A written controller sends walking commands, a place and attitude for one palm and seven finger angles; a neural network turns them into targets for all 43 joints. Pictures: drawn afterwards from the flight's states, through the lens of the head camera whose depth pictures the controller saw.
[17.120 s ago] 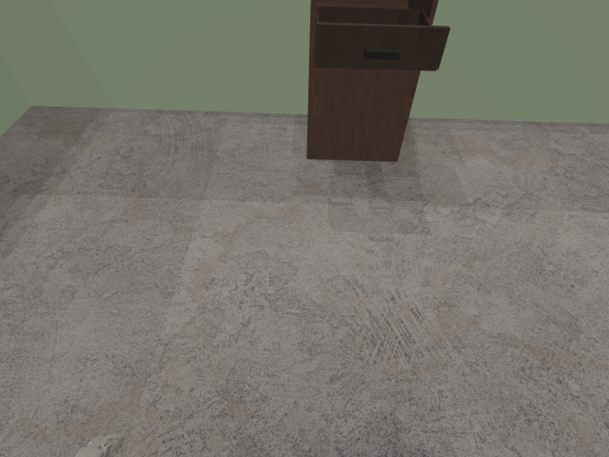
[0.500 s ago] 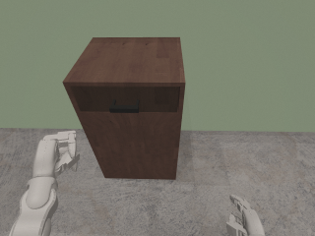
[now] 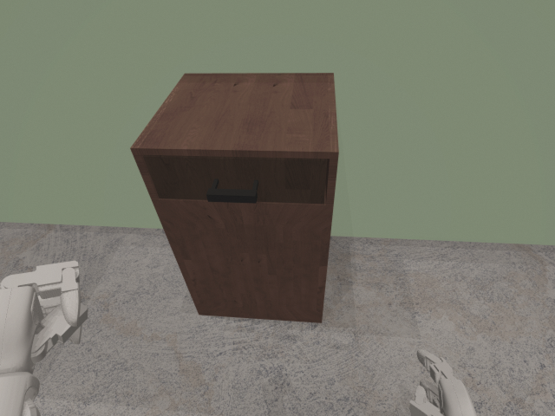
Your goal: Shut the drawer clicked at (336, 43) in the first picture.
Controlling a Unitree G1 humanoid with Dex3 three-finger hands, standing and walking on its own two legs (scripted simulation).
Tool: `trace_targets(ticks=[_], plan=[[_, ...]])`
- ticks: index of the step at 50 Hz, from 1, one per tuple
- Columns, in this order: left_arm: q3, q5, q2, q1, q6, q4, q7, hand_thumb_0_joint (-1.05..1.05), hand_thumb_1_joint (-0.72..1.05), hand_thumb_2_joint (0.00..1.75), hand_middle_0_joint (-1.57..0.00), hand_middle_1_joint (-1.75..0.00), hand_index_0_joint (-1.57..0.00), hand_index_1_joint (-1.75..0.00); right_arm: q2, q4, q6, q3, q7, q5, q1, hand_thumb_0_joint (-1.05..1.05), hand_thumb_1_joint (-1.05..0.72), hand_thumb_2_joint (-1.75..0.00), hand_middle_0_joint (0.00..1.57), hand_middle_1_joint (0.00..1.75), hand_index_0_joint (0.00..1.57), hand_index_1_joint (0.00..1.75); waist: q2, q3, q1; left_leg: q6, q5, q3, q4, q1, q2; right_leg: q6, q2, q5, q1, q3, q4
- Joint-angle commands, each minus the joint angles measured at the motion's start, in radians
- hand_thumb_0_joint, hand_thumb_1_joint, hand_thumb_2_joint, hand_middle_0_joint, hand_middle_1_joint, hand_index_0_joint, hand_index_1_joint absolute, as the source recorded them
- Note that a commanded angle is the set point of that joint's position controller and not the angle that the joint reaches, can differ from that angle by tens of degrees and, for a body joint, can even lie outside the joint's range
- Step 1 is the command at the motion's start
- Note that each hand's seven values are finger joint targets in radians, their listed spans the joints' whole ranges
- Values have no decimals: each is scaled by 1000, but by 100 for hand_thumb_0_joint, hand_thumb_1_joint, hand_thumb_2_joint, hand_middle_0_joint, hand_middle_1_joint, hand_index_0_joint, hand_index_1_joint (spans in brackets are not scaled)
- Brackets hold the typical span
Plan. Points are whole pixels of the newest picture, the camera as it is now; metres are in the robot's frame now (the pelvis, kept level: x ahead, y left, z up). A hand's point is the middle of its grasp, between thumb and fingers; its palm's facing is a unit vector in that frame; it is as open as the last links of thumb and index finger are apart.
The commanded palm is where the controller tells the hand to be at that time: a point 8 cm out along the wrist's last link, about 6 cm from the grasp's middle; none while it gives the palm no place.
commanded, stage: step back with the hand held close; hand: left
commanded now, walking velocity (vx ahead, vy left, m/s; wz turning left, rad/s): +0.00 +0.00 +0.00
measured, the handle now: (233, 189) +0.63 +0.20 -0.06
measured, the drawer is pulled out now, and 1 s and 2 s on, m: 0.00 0.00 0.00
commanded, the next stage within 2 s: stop stepping back and stand still in 1.38 s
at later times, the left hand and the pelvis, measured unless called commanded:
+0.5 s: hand (81, 307) +0.18 +0.25 +0.15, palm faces +0.24 -0.83 -0.50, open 3.2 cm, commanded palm +0.12 +0.29 +0.17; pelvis -0.02 +0.02 +0.00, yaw -2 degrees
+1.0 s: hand out of the picture +0.08 +0.27 +0.16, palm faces +0.39 -0.77 -0.50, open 3.2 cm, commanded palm +0.02 +0.31 +0.17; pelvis -0.10 +0.02 -0.02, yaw +2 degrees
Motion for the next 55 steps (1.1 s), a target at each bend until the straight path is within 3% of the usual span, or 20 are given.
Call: trace_targets(ticks=[1, 3, 5, 6, 8, 11, 14, 17, 19, 23, 29, 35, 41, 44, 46, 48, 50, 52, 54, 55], plan=[[113, -1, 187, -115, -75, -245, 25, 0, 90, 90, -140, -160, -140, -160, -91, -173, -69, -32, -20, -9, -142, 0, -90, -90, 20, 30, 20, 30, -26, -63, -9, 15, 121, -25, -51, 77, 25, 14, -50, 130, -95, 62, -88], [114, 0, 188, -105, -75, -274, 27, 0, 90, 90, -140, -160, -140, -160, -91, -173, -78, -31, -18, -9, -142, 0, -90, -90, 20, 30, 20, 30, 5, -92, -5, 12, 180, -24, -44, 88, 25, 12, -51, 200, -70, 59, -69], [116, 0, 185, -87, -67, -256, 29, 0, 90, 90, -140, -160, -140, -160, -87, -165, -82, -28, -17, -11, -144, 0, -90, -90, 20, 30, 20, 30, -2, -67, -5, 7, 197, -27, -46, 78, 26, 12, -47, 221, -69, 55, -67], [280, 7, 336, -220, -119, -354, 34, 0, 90, 90, -140, -160, -140, -160, -119, -202, -52, -39, -9, -11, -133, 0, -90, -90, 20, 30, 20, 30, -43, 9, -43, 30, 139, -53, -18, 6, 39, 23, -97, 277, -154, 174, -123], [192, 13, 210, -44, -121, -183, 18, 0, 90, 90, -140, -160, -140, -160, -101, -169, -13, -49, 0, -18, -131, 0, -90, -90, 20, 30, 20, 30, -110, 18, -52, 27, 166, -51, 7, 5, 41, 30, -126, 355, -166, 169, -117], [148, 15, 160, 12, -129, -153, 4, 0, 90, 90, -140, -160, -140, -160, -110, -180, 23, -63, 10, -15, -122, 0, -90, -90, 20, 30, 20, 30, -64, -24, -61, 21, 253, -43, -18, 5, 55, 42, -113, 383, -142, 123, -81], [155, 12, 170, 65, -135, -180, 4, 0, 90, 90, -140, -160, -140, -160, -111, -198, 49, -75, 10, -11, -128, 0, -90, -90, 20, 30, 20, 30, -47, -97, -58, 25, 353, -39, -34, 23, 65, 54, -99, 419, -111, 83, -44], [191, 9, 212, 90, -140, -248, 14, 0, 90, 90, -140, -160, -140, -160, -107, -222, 67, -79, 5, -5, -130, 0, -90, -90, 20, 30, 20, 30, -84, -164, -55, 25, 412, -44, -33, 17, 73, 59, -89, 457, -78, 73, -11], [234, 6, 263, 92, -145, -308, 24, 0, 90, 90, -140, -160, -140, -160, -110, -237, 71, -79, -3, -5, -136, 0, -90, -90, 20, 30, 20, 30, -64, -213, -47, 24, 450, -48, -29, 3, 75, 59, -84, 491, -46, 71, 15], [230, 6, 256, 119, -145, -343, 36, 0, 90, 90, -140, -160, -140, -160, -107, -248, 69, -81, -10, -2, -117, 0, -90, -90, 20, 30, 20, 30, -26, -220, -53, 23, 446, -58, -28, -33, 86, 61, -72, 453, -55, 67, 49], [214, 15, 228, 131, -149, -308, 42, 0, 90, 90, -140, -160, -140, -160, -119, -233, 52, -88, -14, -7, -110, 0, -90, -90, 20, 30, 20, 30, 12, -149, -63, 31, 235, -95, -86, -161, 108, 59, -51, 289, -71, 69, 66], [209, 42, 212, 91, -172, -286, 47, 0, 90, 90, -140, -160, -140, -160, -125, -241, 26, -82, -19, -7, -115, 0, -90, -90, 20, 30, 20, 30, -8, -57, -69, 71, -262, -170, -199, -465, 147, 59, -29, 116, 24, 89, 142], [233, 76, 219, 43, -193, -340, 51, 0, 90, 90, -140, -160, -140, -160, -134, -241, -11, -85, -26, -19, -102, 0, -90, -90, 20, 30, 20, 30, 30, -65, -64, 107, -489, -239, -248, -659, 210, 64, 7, 64, 125, 94, 292], [259, 78, 238, 55, -203, -367, 52, 0, 90, 90, -140, -160, -140, -160, -135, -243, -28, -92, -23, -20, -92, 0, -90, -90, 20, 30, 20, 30, 36, -91, -68, 101, -487, -234, -204, -628, 193, 55, 12, 71, 96, 126, 279], [250, 73, 225, 63, -211, -372, 49, 0, 90, 90, -140, -160, -140, -160, -124, -237, -29, -92, -19, -21, -84, 0, -90, -90, 20, 30, 20, 30, -28, -88, -73, 84, -424, -177, -108, -590, 148, 37, -23, 48, 21, 184, 213], [243, 64, 227, 52, -218, -372, 50, 0, 90, 90, -140, -160, -140, -160, -115, -222, -29, -97, -9, -23, -73, 0, -90, -90, 20, 30, 20, 30, -112, -73, -83, 47, -331, -118, 69, -462, 74, -6, -114, -66, -173, 318, 46], [223, 49, 228, 29, -217, -356, 61, 0, 90, 90, -140, -160, -140, -160, -93, -184, -19, -99, 2, -28, -49, 0, -90, -90, 20, 30, 20, 30, -241, -75, -95, -14, -175, -58, 291, -240, 8, -76, -254, -139, -410, 414, -115], [209, 48, 222, 17, -215, -327, 71, 0, 90, 90, -140, -160, -140, -160, -80, -168, -7, -101, 7, -28, -55, 0, -90, -90, 20, 30, 20, 30, -266, -87, -103, -24, -118, -39, 380, -161, 0, -90, -290, -85, -468, 366, -135], [210, 49, 229, 7, -214, -328, 77, 0, 90, 90, -140, -160, -140, -160, -83, -161, 0, -100, 3, -23, -60, 0, -90, -90, 20, 30, 20, 30, -208, -76, -111, -16, -105, -47, 282, -131, 9, -61, -252, -58, -485, 287, -96], [218, 51, 239, 18, -215, -329, 80, 0, 90, 90, -140, -160, -140, -160, -84, -161, 1, -95, -2, -22, -70, 0, -90, -90, 20, 30, 20, 30, -161, -43, -106, -3, -117, -79, 142, -136, 34, -29, -196, -81, -493, 232, -48]])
